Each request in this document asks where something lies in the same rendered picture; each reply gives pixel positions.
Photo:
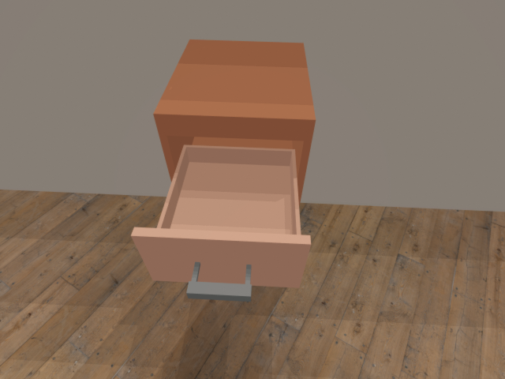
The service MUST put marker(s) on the drawer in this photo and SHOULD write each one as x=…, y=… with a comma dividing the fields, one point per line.
x=228, y=207

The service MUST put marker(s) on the cabinet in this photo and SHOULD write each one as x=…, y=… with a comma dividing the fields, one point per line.
x=238, y=94

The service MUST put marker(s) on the handle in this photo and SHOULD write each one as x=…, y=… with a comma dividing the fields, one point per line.
x=220, y=291

